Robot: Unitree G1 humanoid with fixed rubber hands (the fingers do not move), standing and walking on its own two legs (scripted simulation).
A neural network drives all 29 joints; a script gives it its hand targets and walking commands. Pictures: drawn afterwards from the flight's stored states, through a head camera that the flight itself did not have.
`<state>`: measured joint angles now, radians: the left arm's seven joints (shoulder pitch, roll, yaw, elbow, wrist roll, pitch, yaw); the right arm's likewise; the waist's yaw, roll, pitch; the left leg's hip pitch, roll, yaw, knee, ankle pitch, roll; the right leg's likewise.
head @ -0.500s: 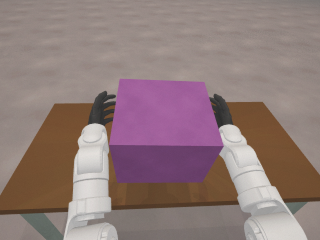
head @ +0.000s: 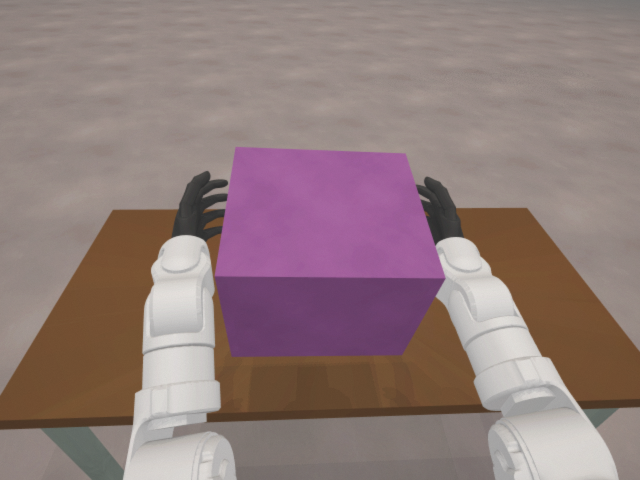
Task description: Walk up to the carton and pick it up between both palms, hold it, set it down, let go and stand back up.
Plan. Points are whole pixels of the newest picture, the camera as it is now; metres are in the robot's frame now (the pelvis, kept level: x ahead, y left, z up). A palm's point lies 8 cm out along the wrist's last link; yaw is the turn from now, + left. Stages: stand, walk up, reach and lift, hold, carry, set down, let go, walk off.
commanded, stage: hold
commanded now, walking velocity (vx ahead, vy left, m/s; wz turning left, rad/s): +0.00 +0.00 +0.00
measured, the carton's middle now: (320, 253) +0.36 +0.00 +0.14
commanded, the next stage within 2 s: none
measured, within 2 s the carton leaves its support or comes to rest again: neither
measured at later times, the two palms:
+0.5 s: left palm (178, 232) +0.35 +0.16 +0.20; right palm (442, 228) +0.35 -0.15 +0.18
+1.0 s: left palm (179, 231) +0.35 +0.16 +0.20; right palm (445, 227) +0.35 -0.15 +0.19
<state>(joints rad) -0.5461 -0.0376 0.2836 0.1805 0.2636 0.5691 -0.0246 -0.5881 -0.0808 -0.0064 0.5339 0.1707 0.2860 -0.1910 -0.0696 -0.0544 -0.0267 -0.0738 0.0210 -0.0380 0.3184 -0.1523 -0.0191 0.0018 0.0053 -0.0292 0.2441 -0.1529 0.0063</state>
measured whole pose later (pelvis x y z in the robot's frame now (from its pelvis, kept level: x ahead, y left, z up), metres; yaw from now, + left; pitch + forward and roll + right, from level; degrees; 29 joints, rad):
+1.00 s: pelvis +0.00 +0.00 +0.00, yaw +0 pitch -7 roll -1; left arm -0.54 -0.04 0.29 0.07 0.29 0.68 -0.05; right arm -0.60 -0.09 0.01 0.46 0.21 0.37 -0.21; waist -0.07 -0.06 -0.03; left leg -0.04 0.02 -0.04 0.32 -0.16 -0.02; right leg 0.03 0.00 -0.03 0.25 -0.16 0.01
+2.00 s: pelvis +0.00 +0.00 +0.00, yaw +0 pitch -7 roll -1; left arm -0.55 -0.04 0.29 0.08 0.29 0.68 -0.05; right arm -0.61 -0.08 0.00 0.47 0.20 0.36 -0.20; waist -0.07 -0.06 -0.03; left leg -0.05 0.02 -0.04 0.32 -0.15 -0.02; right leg 0.02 0.00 -0.03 0.25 -0.16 0.01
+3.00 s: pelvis +0.00 +0.00 +0.00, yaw +0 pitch -7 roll -1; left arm -0.55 -0.03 0.30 0.08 0.29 0.68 -0.06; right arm -0.61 -0.07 -0.01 0.47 0.20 0.36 -0.20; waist -0.07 -0.06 -0.02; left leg -0.05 0.02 -0.04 0.31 -0.15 -0.02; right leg 0.02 0.00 -0.03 0.25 -0.15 0.01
